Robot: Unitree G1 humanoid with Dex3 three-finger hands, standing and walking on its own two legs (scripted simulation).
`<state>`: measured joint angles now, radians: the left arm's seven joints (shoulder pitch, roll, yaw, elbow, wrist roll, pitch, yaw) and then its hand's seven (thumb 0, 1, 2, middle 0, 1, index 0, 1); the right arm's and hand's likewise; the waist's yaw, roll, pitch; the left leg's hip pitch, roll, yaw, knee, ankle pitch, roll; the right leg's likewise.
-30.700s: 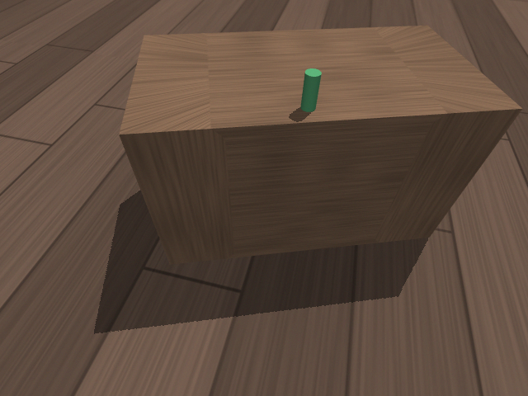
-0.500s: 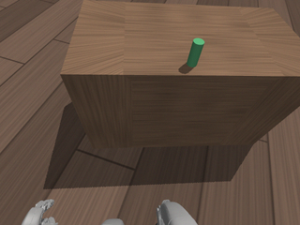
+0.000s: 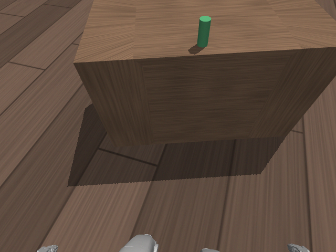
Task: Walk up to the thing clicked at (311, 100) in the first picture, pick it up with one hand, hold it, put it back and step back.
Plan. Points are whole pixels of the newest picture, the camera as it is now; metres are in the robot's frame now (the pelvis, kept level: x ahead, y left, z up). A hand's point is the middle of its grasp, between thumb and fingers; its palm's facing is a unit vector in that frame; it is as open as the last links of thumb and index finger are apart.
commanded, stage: step back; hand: right
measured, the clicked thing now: (203, 32) +0.91 -0.10 -0.01
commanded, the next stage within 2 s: stand in 1.42 s
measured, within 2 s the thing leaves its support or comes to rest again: neither
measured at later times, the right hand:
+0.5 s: hand out of the picture -0.04 -0.29 -0.15, palm faces -0.02 +0.93 -0.38, open 7.3 cm
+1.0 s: hand out of the picture -0.09 -0.27 -0.14, palm faces -0.05 +0.92 -0.38, open 7.3 cm
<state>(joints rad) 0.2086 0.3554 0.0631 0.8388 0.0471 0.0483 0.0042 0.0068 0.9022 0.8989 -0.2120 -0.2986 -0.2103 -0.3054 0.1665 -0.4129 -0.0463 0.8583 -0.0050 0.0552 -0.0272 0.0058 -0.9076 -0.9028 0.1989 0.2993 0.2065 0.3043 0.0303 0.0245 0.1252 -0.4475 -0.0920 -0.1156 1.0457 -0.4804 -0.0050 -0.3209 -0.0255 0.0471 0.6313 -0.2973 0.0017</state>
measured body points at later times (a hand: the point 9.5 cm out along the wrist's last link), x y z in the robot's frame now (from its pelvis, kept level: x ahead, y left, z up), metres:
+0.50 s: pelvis -0.15 -0.02 +0.00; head -0.14 -0.04 +0.45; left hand -0.10 +0.29 -0.12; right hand -0.04 -0.34 -0.12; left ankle -0.07 +0.11 -0.71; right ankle -0.19 -0.15 -0.73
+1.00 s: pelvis -0.15 -0.01 +0.00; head -0.12 +0.00 +0.45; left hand -0.08 +0.32 -0.12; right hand -0.09 -0.32 -0.12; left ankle -0.14 +0.12 -0.73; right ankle -0.10 -0.14 -0.72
